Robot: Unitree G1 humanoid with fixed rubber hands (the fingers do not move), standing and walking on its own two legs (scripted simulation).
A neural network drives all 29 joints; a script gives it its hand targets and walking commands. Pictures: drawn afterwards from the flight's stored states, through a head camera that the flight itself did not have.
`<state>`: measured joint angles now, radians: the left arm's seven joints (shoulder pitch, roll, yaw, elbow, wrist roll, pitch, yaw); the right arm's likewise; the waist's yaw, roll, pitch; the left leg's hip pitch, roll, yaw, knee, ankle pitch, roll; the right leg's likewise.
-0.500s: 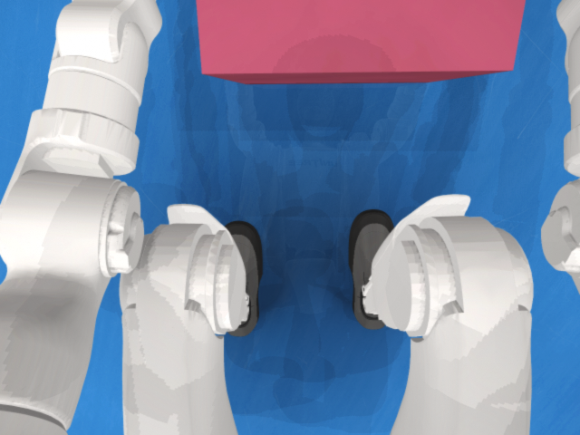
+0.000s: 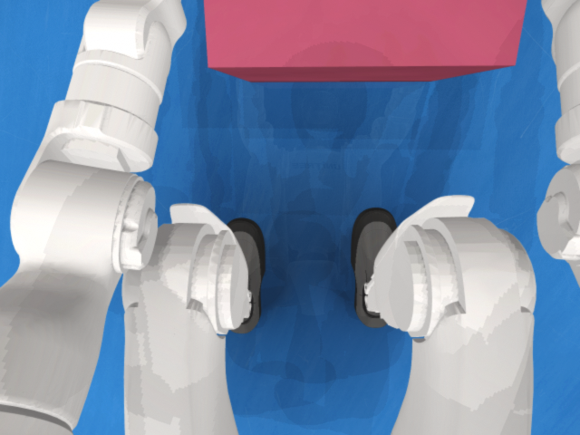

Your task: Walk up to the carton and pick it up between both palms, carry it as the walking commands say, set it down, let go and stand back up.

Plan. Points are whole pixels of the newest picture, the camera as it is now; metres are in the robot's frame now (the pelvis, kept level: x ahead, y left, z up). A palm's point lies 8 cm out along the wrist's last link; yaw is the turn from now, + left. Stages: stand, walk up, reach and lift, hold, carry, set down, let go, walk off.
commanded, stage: reach and lift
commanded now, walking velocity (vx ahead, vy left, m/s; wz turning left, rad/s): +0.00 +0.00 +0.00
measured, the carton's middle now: out of the picture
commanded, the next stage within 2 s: none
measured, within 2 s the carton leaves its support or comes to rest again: leaves its support in 1.00 s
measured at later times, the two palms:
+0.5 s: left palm out of the picture +0.57 +0.10 -0.16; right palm out of the picture +0.55 -0.25 -0.16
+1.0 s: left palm out of the picture +0.57 +0.10 -0.15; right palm out of the picture +0.55 -0.24 -0.15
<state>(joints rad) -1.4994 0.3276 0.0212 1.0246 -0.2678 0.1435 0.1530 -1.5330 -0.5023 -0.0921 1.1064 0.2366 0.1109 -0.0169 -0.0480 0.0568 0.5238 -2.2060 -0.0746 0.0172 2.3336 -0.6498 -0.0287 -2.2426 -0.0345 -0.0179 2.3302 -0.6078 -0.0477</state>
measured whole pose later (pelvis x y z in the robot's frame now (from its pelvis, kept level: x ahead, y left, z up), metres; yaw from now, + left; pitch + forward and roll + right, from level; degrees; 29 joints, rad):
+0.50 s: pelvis +0.00 +0.00 +0.00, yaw +0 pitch +30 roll +1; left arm -1.53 0.29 0.09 1.07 -0.23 0.11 0.19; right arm -1.58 -0.49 -0.03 1.19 0.26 0.10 -0.05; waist -0.05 0.07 0.52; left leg -2.21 -0.08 0.02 2.34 -0.65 -0.02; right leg -2.24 -0.04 -0.02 2.33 -0.61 -0.04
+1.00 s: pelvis +0.00 +0.00 +0.00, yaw +0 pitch +29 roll +2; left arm -1.50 0.30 0.10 0.97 -0.23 0.23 0.18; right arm -1.49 -0.47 -0.08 0.95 0.23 0.24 -0.09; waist -0.06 0.09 0.53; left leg -2.20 -0.09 0.01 2.34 -0.65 -0.03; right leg -2.23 -0.04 -0.02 2.34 -0.62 -0.05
